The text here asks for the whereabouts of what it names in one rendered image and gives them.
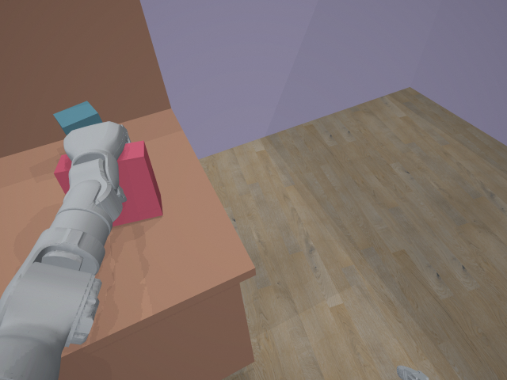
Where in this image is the sponge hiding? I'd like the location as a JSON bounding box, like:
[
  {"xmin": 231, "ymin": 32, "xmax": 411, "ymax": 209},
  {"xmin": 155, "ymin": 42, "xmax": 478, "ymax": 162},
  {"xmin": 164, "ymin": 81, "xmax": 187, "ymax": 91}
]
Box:
[{"xmin": 54, "ymin": 140, "xmax": 163, "ymax": 226}]

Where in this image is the robot left upper arm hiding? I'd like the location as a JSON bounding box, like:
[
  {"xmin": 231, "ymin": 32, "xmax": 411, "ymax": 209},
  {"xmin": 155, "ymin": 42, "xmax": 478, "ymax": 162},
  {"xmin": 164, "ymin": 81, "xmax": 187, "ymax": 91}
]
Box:
[{"xmin": 0, "ymin": 262, "xmax": 102, "ymax": 380}]

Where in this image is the table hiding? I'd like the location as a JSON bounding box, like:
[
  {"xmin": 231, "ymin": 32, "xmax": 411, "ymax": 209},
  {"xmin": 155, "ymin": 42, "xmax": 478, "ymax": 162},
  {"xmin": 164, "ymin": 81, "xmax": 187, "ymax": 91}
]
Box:
[{"xmin": 0, "ymin": 0, "xmax": 256, "ymax": 380}]

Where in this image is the robot left hand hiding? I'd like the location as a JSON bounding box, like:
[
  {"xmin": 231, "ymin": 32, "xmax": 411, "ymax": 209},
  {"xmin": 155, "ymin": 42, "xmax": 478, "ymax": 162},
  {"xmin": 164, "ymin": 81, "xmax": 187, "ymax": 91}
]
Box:
[{"xmin": 63, "ymin": 121, "xmax": 131, "ymax": 203}]

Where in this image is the robot left forearm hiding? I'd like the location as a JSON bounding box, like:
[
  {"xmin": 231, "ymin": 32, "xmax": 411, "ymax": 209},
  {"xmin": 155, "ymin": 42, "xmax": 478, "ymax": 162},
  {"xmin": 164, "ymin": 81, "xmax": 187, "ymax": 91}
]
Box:
[{"xmin": 0, "ymin": 149, "xmax": 123, "ymax": 325}]

